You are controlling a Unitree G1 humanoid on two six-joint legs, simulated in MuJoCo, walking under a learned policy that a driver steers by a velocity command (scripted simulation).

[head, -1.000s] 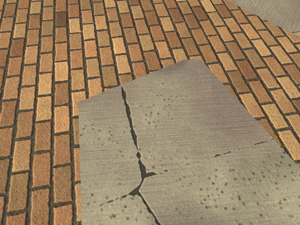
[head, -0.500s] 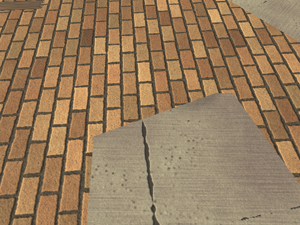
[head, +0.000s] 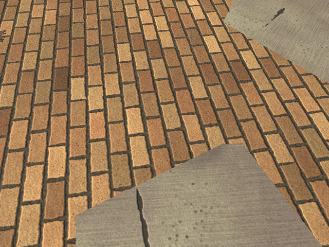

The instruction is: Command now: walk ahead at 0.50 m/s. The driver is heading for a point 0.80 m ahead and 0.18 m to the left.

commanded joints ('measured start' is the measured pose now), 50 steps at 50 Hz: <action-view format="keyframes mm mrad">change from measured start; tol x32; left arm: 1 -119 35 -2 -83 -5 -13 0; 10 421 269 81 37 43 -57 34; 50 2 104 13 -176 17 -2 13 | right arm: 1 64 -129 -19 -22 -2 -10 -8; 30 -446 -49 0 -243 -15 62 45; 50 -65 -227 -64 -179 14 29 -1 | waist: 1 -13 102 64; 10 164 -188 -331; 50 18 68 -4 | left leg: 1 -10 275 -132 -67 378 117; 8 61 276 -65 348 831 63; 11 -599 32 -134 1125 -283 7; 12 -659 99 -153 1136 -196 16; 26 -676 169 -54 609 247 -30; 35 -408 4 90 406 -17 114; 38 288 433 -724 174 11 397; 50 -153 188 -355 12 392 183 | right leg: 1 -6 37 -49 -103 43 -9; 8 396 154 -97 -296 -92 -118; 10 969 -283 530 -387 -253 -294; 16 443 -130 171 -611 -98 -140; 35 780 -150 -221 -198 919 -85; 37 498 -114 -236 305 506 -50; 38 20 140 -186 711 -465 14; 50 -35 5 17 161 -97 87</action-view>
